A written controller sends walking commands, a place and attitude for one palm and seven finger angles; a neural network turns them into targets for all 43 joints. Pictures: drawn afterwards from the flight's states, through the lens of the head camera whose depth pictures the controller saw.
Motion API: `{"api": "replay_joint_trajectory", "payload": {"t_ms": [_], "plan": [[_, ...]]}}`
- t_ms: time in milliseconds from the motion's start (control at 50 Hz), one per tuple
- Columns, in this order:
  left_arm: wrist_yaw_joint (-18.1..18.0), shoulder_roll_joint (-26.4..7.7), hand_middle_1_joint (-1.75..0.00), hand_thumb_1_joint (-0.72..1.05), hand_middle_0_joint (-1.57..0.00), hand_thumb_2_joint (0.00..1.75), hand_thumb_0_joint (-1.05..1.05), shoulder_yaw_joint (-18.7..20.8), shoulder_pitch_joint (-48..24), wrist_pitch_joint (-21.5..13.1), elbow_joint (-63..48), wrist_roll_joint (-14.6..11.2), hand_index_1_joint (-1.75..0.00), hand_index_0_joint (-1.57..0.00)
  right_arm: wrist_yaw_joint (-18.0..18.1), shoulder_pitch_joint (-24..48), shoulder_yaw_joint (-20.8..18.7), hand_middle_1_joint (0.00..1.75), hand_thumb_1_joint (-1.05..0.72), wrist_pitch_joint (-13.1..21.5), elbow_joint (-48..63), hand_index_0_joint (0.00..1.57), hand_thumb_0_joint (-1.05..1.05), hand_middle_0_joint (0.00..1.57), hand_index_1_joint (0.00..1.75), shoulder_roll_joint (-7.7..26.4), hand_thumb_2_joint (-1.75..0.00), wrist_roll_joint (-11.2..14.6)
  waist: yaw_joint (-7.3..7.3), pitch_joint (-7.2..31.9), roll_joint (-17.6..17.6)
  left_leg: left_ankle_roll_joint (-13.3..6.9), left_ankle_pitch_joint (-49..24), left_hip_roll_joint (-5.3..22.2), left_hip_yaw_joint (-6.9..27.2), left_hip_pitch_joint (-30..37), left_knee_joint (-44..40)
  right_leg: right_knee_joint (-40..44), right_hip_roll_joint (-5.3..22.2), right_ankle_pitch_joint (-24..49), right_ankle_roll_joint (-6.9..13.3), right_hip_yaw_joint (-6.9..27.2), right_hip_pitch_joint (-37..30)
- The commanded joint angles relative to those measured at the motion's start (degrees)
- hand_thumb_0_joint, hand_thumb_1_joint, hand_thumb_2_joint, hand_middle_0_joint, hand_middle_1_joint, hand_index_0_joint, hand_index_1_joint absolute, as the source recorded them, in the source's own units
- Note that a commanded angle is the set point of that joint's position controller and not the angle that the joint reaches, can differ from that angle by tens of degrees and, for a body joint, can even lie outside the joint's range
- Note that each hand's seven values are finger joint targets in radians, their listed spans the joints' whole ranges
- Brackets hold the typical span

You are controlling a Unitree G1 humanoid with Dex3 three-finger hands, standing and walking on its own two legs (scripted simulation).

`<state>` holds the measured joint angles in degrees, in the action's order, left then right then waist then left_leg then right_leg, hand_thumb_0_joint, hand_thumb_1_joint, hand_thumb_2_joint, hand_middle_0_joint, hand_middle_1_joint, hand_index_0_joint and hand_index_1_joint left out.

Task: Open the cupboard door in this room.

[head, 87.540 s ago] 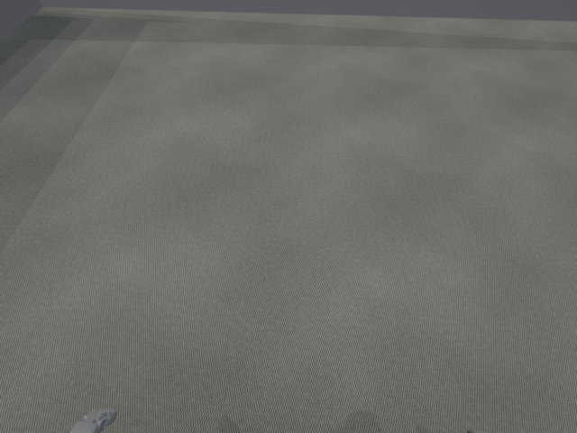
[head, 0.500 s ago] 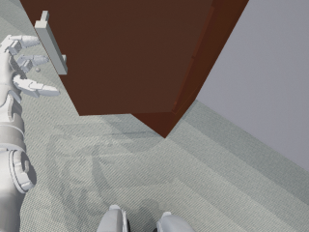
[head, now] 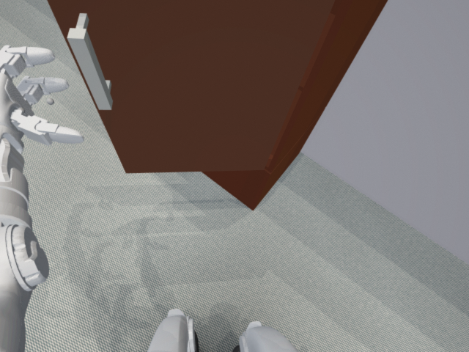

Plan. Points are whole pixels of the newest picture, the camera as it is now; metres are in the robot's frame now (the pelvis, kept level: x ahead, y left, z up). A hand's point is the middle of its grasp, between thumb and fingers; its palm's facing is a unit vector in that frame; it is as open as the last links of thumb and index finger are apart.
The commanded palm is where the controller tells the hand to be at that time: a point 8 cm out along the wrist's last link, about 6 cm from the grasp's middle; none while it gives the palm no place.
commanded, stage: move the hooked fingers beside the handle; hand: left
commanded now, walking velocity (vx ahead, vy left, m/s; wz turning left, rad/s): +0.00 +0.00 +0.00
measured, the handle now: (95, 65) +0.57 +0.21 +0.09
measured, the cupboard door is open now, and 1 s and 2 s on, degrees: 43 43 43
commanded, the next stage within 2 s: slide the fingers in behind the handle in 0.70 s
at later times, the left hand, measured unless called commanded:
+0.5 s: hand (51, 100) +0.50 +0.26 +0.09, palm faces +0.05 -1.00 +0.00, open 14.0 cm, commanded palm +0.49 +0.30 +0.08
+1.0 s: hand (61, 99) +0.50 +0.25 +0.09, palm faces +0.04 -1.00 +0.01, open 14.0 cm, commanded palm +0.49 +0.28 +0.08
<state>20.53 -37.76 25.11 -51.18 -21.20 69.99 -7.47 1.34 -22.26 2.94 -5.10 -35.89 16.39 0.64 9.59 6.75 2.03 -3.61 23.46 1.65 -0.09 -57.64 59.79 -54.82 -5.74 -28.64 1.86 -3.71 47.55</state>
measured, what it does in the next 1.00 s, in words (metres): stands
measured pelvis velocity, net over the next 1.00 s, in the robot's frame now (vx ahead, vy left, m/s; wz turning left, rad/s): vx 0.00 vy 0.01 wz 0.00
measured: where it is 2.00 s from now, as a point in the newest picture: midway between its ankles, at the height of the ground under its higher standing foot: outside the picture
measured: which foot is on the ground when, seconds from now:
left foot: down 0.00-1.00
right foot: down 0.00-1.00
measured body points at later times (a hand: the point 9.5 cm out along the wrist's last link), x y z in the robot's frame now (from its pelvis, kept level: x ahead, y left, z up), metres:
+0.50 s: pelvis -0.01 +0.00 +0.00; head +0.12 +0.04 +0.43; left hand +0.49 +0.32 +0.09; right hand -0.02 -0.27 -0.10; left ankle +0.04 +0.07 -0.67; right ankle -0.03 -0.11 -0.67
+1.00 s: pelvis +0.00 +0.01 +0.00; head +0.12 +0.04 +0.43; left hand +0.49 +0.30 +0.09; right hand +0.00 -0.26 -0.10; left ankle +0.04 +0.07 -0.67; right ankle -0.03 -0.11 -0.67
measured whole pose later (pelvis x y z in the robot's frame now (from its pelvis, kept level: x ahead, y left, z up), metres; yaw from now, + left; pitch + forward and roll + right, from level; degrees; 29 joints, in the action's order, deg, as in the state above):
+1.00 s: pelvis +0.00 +0.01 +0.00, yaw +0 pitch +22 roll -6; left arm 19.7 -35.7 24.0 -51.3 -19.9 68.9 -7.6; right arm 0.7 -23.4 3.0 -5.5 -36.1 15.8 0.2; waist 9.9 7.5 2.2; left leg -4.0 23.7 1.5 -0.2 -57.9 59.6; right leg -54.2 -5.7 -28.6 1.4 -3.5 47.6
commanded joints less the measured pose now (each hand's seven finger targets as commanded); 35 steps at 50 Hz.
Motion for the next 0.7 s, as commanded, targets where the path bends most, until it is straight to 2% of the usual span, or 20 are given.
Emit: {"api": "replay_joint_trajectory", "payload": {"t_ms": [0, 40, 80, 100, 120, 180, 200, 240, 260, 280, 300, 320, 340, 360, 400, 480, 520, 580, 660, 680], "plan": [[0.92, -14.58, -1.20, -0.50, -0.30, 0.30, 0.00, 0.89, -25.21, -3.55, -12.48, -1.67, -1.20, -0.30, 1.01, -9.77, -4.40, 0.30, -0.90, 0.54, 1.89, 0.20, 0.00, 0.20, 0.30, 11.96, -0.90, 0.02, 0.93, 25.71, 9.76, 1.83, -21.77, 1.36, 7.43, 35.58, -5.36, 6.96, 0.25, 15.85, -0.19, 1.82, 5.26], [1.25, -13.98, -1.20, -0.50, -0.30, 0.30, 0.00, 0.83, -24.22, -2.85, -11.20, -2.03, -1.20, -0.30, 0.96, -10.12, -4.34, 0.30, -0.90, 0.64, 1.79, 0.20, 0.00, 0.20, 0.30, 11.87, -0.90, -0.02, 0.95, 25.07, 9.08, 1.65, -21.61, 1.25, 7.43, 35.10, -5.41, 7.00, 0.22, 15.73, -0.05, 1.67, 5.05], [1.10, -16.59, -1.20, -0.50, -0.30, 0.30, 0.00, 2.35, -23.58, -2.07, -10.21, -1.64, -1.20, -0.30, 1.15, -9.79, -4.29, 0.30, -0.90, 0.58, 2.05, 0.20, 0.00, 0.20, 0.30, 12.15, -0.90, 0.03, 0.58, 24.41, 8.28, 1.53, -20.00, 1.17, 6.89, 32.57, -5.50, 7.05, 0.46, 15.29, -0.30, 1.91, 4.10], [1.05, -16.19, -1.20, -0.50, -0.30, 0.30, 0.00, 1.95, -23.17, -1.72, -9.36, -1.50, -1.20, -0.30, 1.09, -9.75, -4.07, 0.30, -0.90, 0.61, 2.35, 0.20, 0.00, 0.20, 0.30, 12.02, -0.90, 0.12, 0.38, 23.49, 8.26, 1.46, -18.82, 0.96, 6.71, 31.28, -5.64, 7.17, 0.47, 14.65, -0.33, 2.01, 4.06], [0.79, -16.18, -1.20, -0.50, -0.30, 0.30, 0.00, 1.73, -24.08, -1.73, -9.76, -1.27, -1.20, -0.30, 1.12, -9.75, -4.04, 0.30, -0.90, 0.60, 2.39, 0.20, 0.00, 0.20, 0.30, 11.97, -0.90, 0.12, 0.90, 22.81, 7.33, 1.32, -18.28, 1.07, 6.75, 30.84, -5.61, 7.24, 0.48, 14.40, -0.42, 1.98, 4.36], [-0.13, -16.19, -1.20, -0.50, -0.30, 0.30, 0.00, 1.73, -26.33, -3.54, -13.11, -0.87, -1.20, -0.30, 0.94, -9.64, -4.06, 0.30, -0.90, 0.86, 2.25, 0.20, 0.00, 0.20, 0.30, 11.86, -0.90, -0.25, 0.31, 24.88, 12.15, 2.08, -19.99, 1.38, 7.73, 35.13, -5.68, 6.64, 0.36, 13.69, 0.07, 1.64, 6.70], [-0.52, -17.67, -1.20, -0.50, -0.30, 0.30, 0.00, 2.80, -27.30, -4.16, -14.18, -0.75, -1.20, -0.30, 1.04, -9.85, -4.28, 0.30, -0.90, 0.89, 2.15, 0.20, 0.00, 0.20, 0.30, 12.13, -0.90, -0.24, 0.47, 25.92, 11.28, 2.11, -19.75, 1.59, 7.95, 35.47, -5.57, 6.55, 0.38, 13.47, 0.03, 1.80, 6.72], [-0.78, -17.30, -1.20, -0.50, -0.30, 0.30, 0.00, 2.79, -28.41, -4.79, -14.42, -1.06, -1.20, -0.30, 1.01, -10.07, -4.23, 0.30, -0.90, 1.08, 1.73, 0.20, 0.00, 0.20, 0.30, 12.00, -0.90, -0.36, 1.16, 25.90, 10.58, 1.91, -19.46, 1.61, 8.05, 35.43, -5.44, 6.58, 0.28, 13.44, 0.02, 1.81, 6.45], [-0.61, -17.61, -1.20, -0.50, -0.30, 0.30, 0.00, 3.04, -27.15, -4.51, -12.36, -0.69, -1.20, -0.30, 1.06, -9.96, -4.27, 0.30, -0.90, 1.17, 1.76, 0.20, 0.00, 0.20, 0.30, 12.10, -0.90, -0.22, 0.83, 26.00, 10.54, 1.92, -18.81, 1.51, 7.83, 34.45, -5.46, 6.63, 0.28, 13.13, -0.12, 1.88, 6.16], [-0.56, -18.41, -1.20, -0.50, -0.30, 0.30, 0.00, 3.38, -26.49, -3.89, -10.49, -0.60, -1.20, -0.30, 1.16, -10.05, -4.17, 0.30, -0.90, 1.22, 1.64, 0.20, 0.00, 0.20, 0.30, 12.33, -0.90, -0.15, 1.31, 24.31, 8.46, 1.71, -17.18, 1.53, 7.86, 32.60, -5.65, 6.99, 0.30, 12.32, -0.23, 1.90, 5.83], [-0.35, -19.17, -1.20, -0.50, -0.30, 0.30, 0.00, 3.40, -26.95, -3.44, -9.96, -0.39, -1.20, -0.30, 1.33, -10.10, -4.02, 0.30, -0.90, 1.17, 1.74, 0.20, 0.00, 0.20, 0.30, 12.43, -0.90, 0.00, 1.29, 24.11, 8.60, 1.56, -16.07, 1.45, 7.48, 31.21, -5.66, 7.02, 0.42, 11.90, -0.36, 2.11, 5.44], [-0.16, -18.44, -1.20, -0.50, -0.30, 0.30, 0.00, 2.44, -27.11, -2.81, -8.87, -0.18, -1.20, -0.30, 1.35, -10.12, -3.83, 0.30, -0.90, 1.13, 1.74, 0.20, 0.00, 0.20, 0.30, 12.29, -0.90, 0.05, 1.46, 23.04, 9.32, 1.56, -15.38, 1.33, 7.40, 30.97, -5.86, 7.16, 0.45, 11.46, -0.34, 2.04, 5.85], [-0.02, -17.61, -1.20, -0.50, -0.30, 0.30, 0.00, 1.88, -28.06, -3.03, -10.17, -0.29, -1.20, -0.30, 1.27, -10.46, -3.79, 0.30, -0.90, 1.19, 1.77, 0.20, 0.00, 0.20, 0.30, 12.19, -0.90, -0.10, 1.27, 23.83, 11.03, 1.75, -16.28, 1.37, 7.82, 32.70, -5.97, 6.87, 0.46, 11.59, -0.08, 1.84, 6.57], [0.22, -16.22, -1.20, -0.50, -0.30, 0.30, 0.00, 0.82, -27.07, -2.59, -8.93, -0.05, -1.20, -0.30, 1.27, -10.20, -3.84, 0.30, -0.90, 1.22, 1.75, 0.20, 0.00, 0.20, 0.30, 12.11, -0.90, 0.03, 1.44, 23.62, 10.66, 1.78, -16.02, 1.44, 7.83, 33.09, -5.99, 7.05, 0.42, 11.36, -0.24, 1.71, 7.56], [0.33, -18.41, -1.20, -0.50, -0.30, 0.30, 0.00, 1.92, -27.03, -2.06, -8.65, 0.10, -1.20, -0.30, 1.46, -10.51, -3.75, 0.30, -0.90, 1.14, 1.86, 0.20, 0.00, 0.20, 0.30, 12.50, -0.90, -0.15, 1.37, 23.56, 10.01, 1.74, -15.67, 1.58, 7.97, 32.01, -5.85, 6.84, 0.48, 11.16, -0.24, 1.62, 7.50], [0.53, -17.07, -1.20, -0.50, -0.30, 0.30, 0.00, 0.79, -29.27, -2.28, -9.09, -0.20, -1.20, -0.30, 1.51, -10.92, -3.78, 0.30, -0.90, 1.24, 1.49, 0.20, 0.00, 0.20, 0.30, 12.48, -0.90, -0.29, 2.36, 23.98, 10.04, 1.81, -17.09, 1.86, 8.59, 33.16, -5.28, 6.37, 0.40, 11.78, -0.20, 1.43, 9.20], [0.53, -18.54, -1.20, -0.50, -0.30, 0.30, 0.00, 1.81, -30.12, -2.42, -9.78, -0.33, -1.20, -0.30, 1.52, -11.09, -3.74, 0.30, -0.90, 1.37, 1.46, 0.20, 0.00, 0.20, 0.30, 12.55, -0.90, -0.34, 2.11, 25.24, 10.35, 1.74, -17.41, 1.76, 8.29, 32.72, -4.88, 6.15, 0.42, 12.12, -0.21, 1.61, 8.31], [0.45, -20.26, -1.20, -0.50, -0.30, 0.30, 0.00, 3.69, -28.48, -2.75, -11.14, -0.27, -1.20, -0.30, 1.35, -11.42, -3.89, 0.30, -0.90, 1.34, 1.62, 0.20, 0.00, 0.20, 0.30, 12.55, -0.90, -0.51, 0.80, 28.25, 11.91, 1.95, -20.74, 1.67, 8.03, 34.26, -4.55, 5.77, 0.32, 13.93, -0.07, 1.62, 6.80], [0.38, -19.07, -1.20, -0.50, -0.30, 0.30, 0.00, 3.33, -26.04, -2.39, -12.16, 0.12, -1.20, -0.30, 1.06, -11.64, -4.09, 0.30, -0.90, 0.85, 1.88, 0.20, 0.00, 0.20, 0.30, 12.27, -0.90, -0.39, 0.11, 29.19, 13.19, 2.43, -24.69, 1.89, 8.17, 37.08, -4.60, 5.63, 0.08, 15.79, -0.04, 1.25, 7.17], [0.38, -17.36, -1.20, -0.50, -0.30, 0.30, 0.00, 2.05, -25.99, -2.16, -12.79, -0.04, -1.20, -0.30, 0.92, -11.52, -4.08, 0.30, -0.90, 0.66, 1.82, 0.20, 0.00, 0.20, 0.30, 12.06, -0.90, -0.41, 0.44, 28.55, 13.96, 2.58, -25.25, 2.02, 8.34, 38.09, -4.83, 5.82, 0.02, 15.72, -0.01, 0.96, 7.83]]}}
